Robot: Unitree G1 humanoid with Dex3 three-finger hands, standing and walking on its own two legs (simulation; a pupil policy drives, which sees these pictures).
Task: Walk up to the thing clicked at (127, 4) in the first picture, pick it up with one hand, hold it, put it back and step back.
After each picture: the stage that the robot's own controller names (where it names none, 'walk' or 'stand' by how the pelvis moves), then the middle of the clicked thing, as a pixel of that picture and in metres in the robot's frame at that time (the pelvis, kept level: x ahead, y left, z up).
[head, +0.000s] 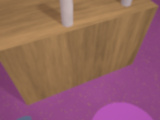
stand; out of the picture +1.07 -0.30 +0.01
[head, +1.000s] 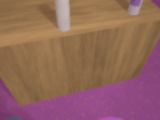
rise first; out of the picture +0.95 -0.29 +0.04
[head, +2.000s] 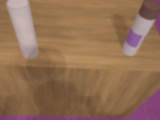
rise first; (138, 31) +0.59 -0.18 +0.04
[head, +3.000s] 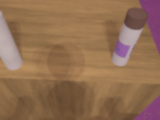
walk; (127, 40) +0.50 -0.16 +0.04
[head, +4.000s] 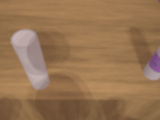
stand; out of the picture +0.42 -0.29 +0.04
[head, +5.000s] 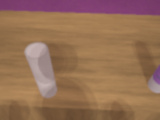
stand; out of the picture +0.40 -0.31 +0.01
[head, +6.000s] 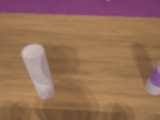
stand; out of the picture +0.40 -0.29 +0.01
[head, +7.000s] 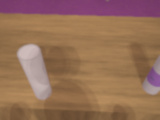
stand; out of the picture +0.40 -0.28 +0.01
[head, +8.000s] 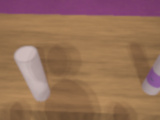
stand; out of the picture +0.39 -0.28 +0.01
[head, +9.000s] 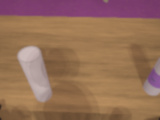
rise first; out of the picture +0.40 -0.28 +0.01
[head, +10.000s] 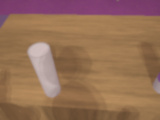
go down; out of the picture +0.40 -0.30 +0.01
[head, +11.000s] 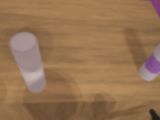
go down; out of the picture +0.41 -0.31 +0.03
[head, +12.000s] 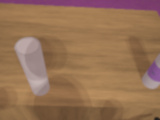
go down; out of the picture +0.40 -0.30 +0.02
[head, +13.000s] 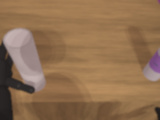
close; out of the picture +0.41 -0.30 +0.05
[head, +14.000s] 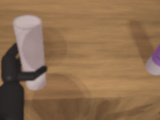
lift; out of the picture +0.42 -0.30 +0.07
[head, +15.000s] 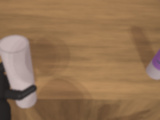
lift; out of the picture +0.42 -0.30 +0.07
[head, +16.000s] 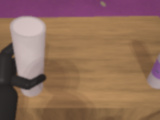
lift; out of the picture +0.42 -0.30 +0.05
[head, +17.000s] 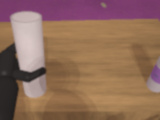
hold; out of the picture +0.41 -0.30 +0.03
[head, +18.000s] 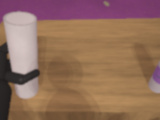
hold; out of the picture +0.41 -0.30 +0.02
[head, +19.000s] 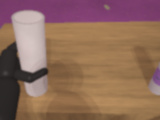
hold; out of the picture +0.41 -0.31 +0.02
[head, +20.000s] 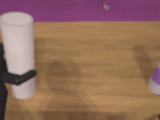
crouch; out of the picture +0.41 -0.31 +0.02
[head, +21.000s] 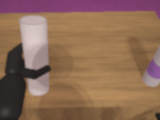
lower; out of the picture +0.42 -0.30 +0.02
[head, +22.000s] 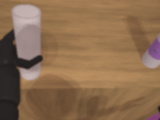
lower; out of the picture +0.45 -0.31 +0.07
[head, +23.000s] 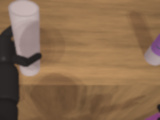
lower; out of the picture +0.45 -0.30 +0.08
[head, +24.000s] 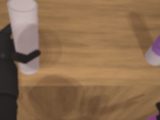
lower; out of the picture +0.45 -0.31 +0.09
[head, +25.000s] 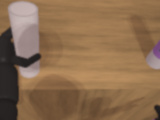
lower; out of the picture +0.44 -0.31 +0.08
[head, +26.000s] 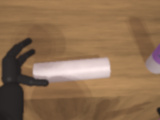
withdraw; out of the picture +0.41 -0.30 +0.08
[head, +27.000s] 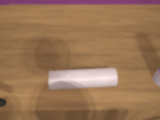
sink last; out of the picture +0.40 -0.31 +0.05
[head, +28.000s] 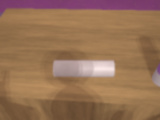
stand; out of the picture +0.42 -0.29 +0.05
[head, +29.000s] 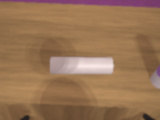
stand; out of the picture +0.40 -0.30 +0.05
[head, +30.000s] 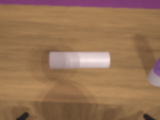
stand; out of the picture +0.42 -0.30 +0.05
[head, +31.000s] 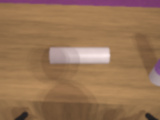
stand; out of the picture +0.41 -0.30 +0.06
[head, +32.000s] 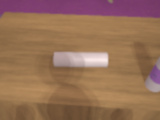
stand; out of the picture +0.42 -0.29 +0.02
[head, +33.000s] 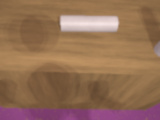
walk; out of the picture +0.50 -0.36 +0.03
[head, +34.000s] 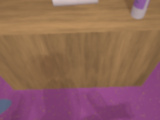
walk; out of the picture +0.77 -0.25 +0.04
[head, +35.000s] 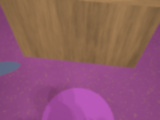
stand; out of the picture +1.05 -0.29 +0.04
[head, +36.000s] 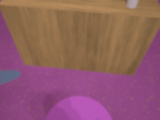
stand; out of the picture +1.03 -0.32 +0.02
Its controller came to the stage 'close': yes
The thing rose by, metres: 0.00
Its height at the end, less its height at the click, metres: +0.00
